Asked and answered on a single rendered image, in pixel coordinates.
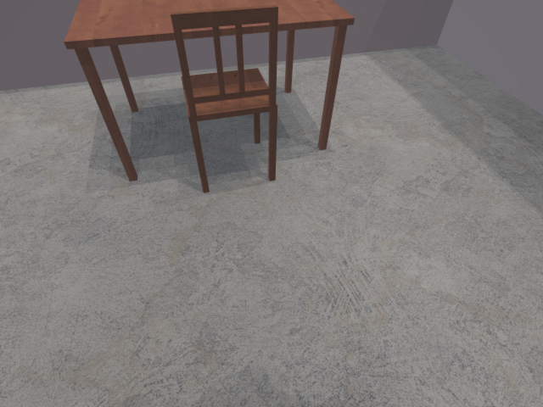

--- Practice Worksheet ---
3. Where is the chair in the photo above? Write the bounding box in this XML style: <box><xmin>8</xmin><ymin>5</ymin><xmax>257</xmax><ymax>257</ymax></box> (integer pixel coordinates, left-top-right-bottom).
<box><xmin>171</xmin><ymin>5</ymin><xmax>278</xmax><ymax>193</ymax></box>

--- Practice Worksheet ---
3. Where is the table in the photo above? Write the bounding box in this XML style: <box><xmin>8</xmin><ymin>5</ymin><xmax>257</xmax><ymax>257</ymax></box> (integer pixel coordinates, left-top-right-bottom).
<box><xmin>64</xmin><ymin>0</ymin><xmax>355</xmax><ymax>181</ymax></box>

